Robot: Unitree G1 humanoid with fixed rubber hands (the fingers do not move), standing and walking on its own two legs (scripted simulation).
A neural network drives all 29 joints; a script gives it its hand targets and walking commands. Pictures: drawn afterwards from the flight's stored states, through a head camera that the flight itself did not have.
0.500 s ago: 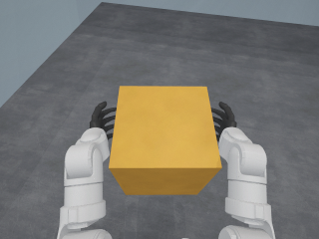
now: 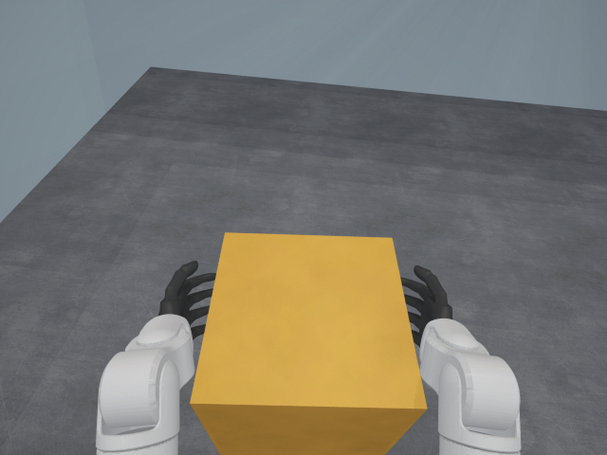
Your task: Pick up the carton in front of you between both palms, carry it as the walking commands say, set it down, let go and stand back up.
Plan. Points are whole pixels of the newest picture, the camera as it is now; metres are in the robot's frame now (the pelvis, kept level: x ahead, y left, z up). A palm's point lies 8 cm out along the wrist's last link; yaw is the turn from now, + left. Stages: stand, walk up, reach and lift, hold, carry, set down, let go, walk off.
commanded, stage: carry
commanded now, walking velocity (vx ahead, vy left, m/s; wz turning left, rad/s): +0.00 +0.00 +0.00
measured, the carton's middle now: (304, 354) +0.25 +0.00 +0.01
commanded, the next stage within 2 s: hold in 1.68 s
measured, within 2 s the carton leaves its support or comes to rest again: neither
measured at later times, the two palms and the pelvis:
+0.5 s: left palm (198, 286) +0.29 +0.13 +0.09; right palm (438, 291) +0.29 -0.17 +0.09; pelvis +0.06 -0.02 -0.01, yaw +0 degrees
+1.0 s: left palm (201, 308) +0.28 +0.13 +0.06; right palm (432, 311) +0.28 -0.17 +0.06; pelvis +0.02 -0.02 +0.00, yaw +0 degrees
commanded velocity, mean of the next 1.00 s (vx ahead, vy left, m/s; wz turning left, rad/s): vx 0.00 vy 0.00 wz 0.00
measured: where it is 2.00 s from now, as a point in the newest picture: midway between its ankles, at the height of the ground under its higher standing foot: outside the picture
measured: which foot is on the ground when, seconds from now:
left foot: down 0.00-1.00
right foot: up 0.00-0.00, down 0.02-1.00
